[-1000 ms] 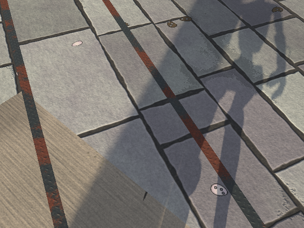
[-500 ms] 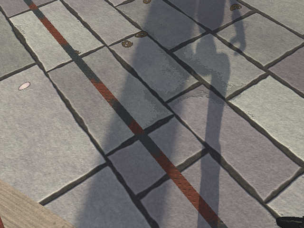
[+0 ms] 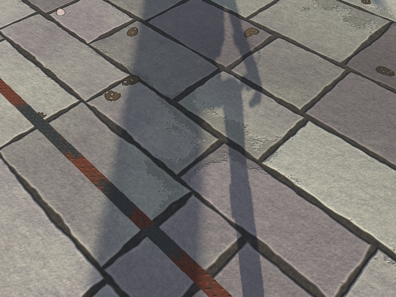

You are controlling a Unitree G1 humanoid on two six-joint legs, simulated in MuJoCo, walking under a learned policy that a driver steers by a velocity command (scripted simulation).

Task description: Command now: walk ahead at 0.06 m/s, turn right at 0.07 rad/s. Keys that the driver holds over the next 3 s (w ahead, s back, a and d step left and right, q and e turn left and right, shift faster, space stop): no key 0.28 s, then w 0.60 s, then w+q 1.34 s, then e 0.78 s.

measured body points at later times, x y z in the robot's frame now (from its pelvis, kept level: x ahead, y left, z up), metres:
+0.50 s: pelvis +0.09 +0.00 -0.01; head +0.08 +0.00 +0.44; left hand +0.13 +0.26 -0.14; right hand +0.18 -0.27 -0.13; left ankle +0.07 +0.11 -0.73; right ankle +0.02 -0.14 -0.73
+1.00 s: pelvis +0.30 -0.05 -0.01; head +0.33 -0.06 +0.44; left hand +0.50 +0.20 -0.09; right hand +0.28 -0.32 -0.15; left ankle +0.12 +0.10 -0.66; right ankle +0.39 -0.14 -0.73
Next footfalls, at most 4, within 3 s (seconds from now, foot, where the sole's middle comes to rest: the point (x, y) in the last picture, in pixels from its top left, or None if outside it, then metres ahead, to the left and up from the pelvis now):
0.92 right None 0.43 -0.15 -0.77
1.48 left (171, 238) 0.69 0.14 -0.77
1.96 right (189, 162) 1.04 0.07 -0.77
2.44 left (104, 161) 1.05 0.43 -0.77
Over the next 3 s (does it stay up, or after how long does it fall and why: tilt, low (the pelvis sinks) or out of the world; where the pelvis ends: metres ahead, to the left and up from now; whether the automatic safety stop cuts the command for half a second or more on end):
stays up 1.08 0.25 0.01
